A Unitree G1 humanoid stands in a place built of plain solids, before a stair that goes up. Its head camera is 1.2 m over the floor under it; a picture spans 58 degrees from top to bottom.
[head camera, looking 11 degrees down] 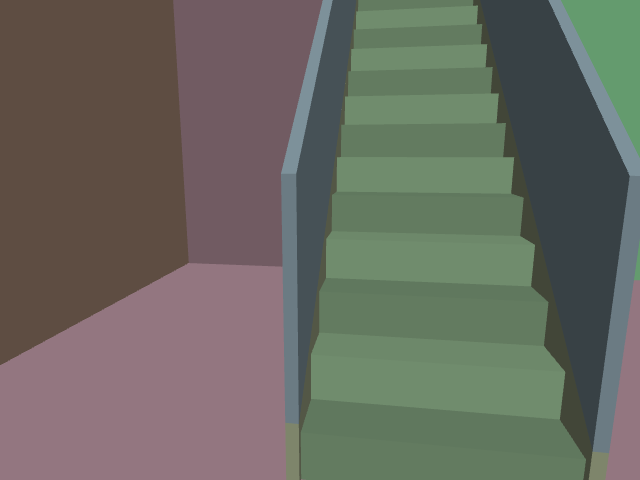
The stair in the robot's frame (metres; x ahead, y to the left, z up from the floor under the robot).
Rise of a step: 0.20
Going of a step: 0.23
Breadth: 0.98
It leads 9 degrees to the right of straight ahead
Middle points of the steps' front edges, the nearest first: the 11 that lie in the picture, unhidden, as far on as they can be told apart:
1.36 -0.41 0.20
1.58 -0.45 0.40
1.81 -0.48 0.60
2.04 -0.51 0.80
2.26 -0.55 0.99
2.49 -0.58 1.19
2.71 -0.62 1.39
2.94 -0.65 1.59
3.17 -0.68 1.79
3.39 -0.72 1.99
3.62 -0.75 2.19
